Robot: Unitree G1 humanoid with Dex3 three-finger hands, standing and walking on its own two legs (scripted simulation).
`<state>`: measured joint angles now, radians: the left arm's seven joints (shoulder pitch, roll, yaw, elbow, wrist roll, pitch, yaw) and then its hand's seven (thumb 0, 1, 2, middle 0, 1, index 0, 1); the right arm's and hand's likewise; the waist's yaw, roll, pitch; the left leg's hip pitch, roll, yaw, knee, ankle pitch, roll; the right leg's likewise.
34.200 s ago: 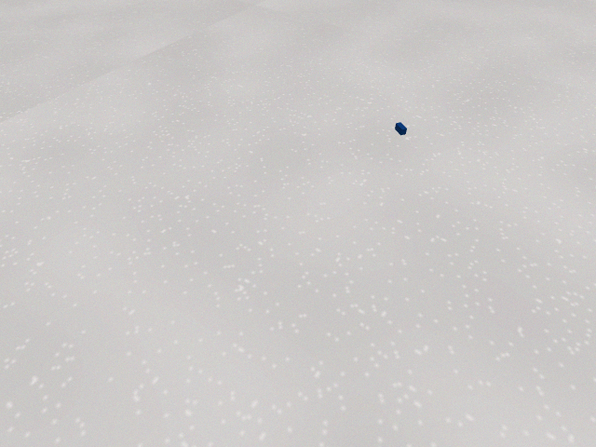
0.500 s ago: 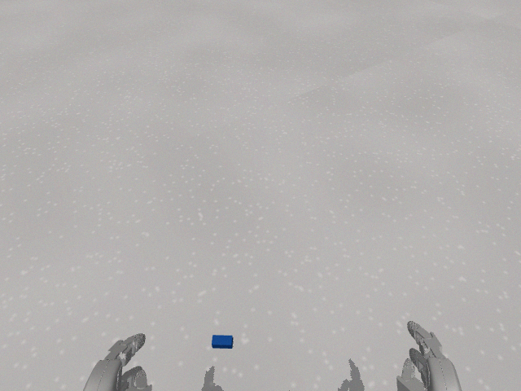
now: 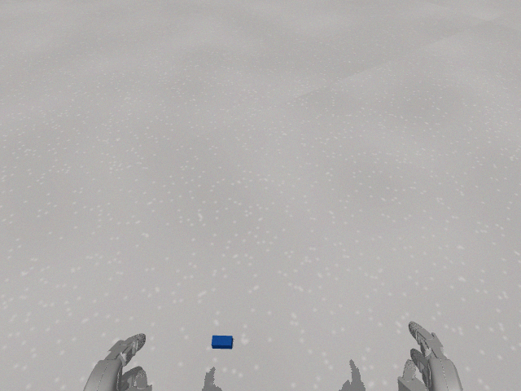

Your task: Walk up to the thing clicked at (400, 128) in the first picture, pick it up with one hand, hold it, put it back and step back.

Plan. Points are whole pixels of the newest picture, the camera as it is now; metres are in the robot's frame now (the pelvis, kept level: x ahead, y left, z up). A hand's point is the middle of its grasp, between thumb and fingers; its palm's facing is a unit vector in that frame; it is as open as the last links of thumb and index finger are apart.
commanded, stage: stand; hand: left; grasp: from above
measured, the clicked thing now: (222, 342) +0.44 +0.15 -0.69
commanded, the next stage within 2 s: none
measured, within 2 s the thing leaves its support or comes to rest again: neither
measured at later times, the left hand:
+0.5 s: hand out of the picture +0.06 +0.24 -0.11, palm faces +0.05 -0.95 -0.31, open 7.4 cm
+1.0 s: hand out of the picture +0.04 +0.24 -0.10, palm faces +0.04 -0.95 -0.32, open 7.4 cm
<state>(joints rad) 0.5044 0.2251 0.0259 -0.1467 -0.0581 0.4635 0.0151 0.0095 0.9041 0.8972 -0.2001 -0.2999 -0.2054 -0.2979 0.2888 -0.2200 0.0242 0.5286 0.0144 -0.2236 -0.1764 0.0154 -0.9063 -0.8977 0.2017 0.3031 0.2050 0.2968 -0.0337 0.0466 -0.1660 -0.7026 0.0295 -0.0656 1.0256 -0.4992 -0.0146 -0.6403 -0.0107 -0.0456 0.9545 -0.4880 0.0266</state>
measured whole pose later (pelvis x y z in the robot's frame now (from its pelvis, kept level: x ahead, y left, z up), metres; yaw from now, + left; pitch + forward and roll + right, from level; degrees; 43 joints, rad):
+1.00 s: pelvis -0.01 +0.00 +0.07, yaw +1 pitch -4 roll +0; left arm 0.16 0.29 0.03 1.13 0.03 0.00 0.02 0.00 0.90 0.90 -0.20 -0.30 -0.21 -0.30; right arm 0.14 -0.29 -0.04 1.11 -0.02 0.00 -0.02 0.01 -0.91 -0.90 0.20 0.30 0.20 0.30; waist 0.02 0.01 0.06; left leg -0.11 -0.01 -0.03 0.37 -0.18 0.00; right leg -0.08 -0.05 -0.03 0.36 -0.20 0.04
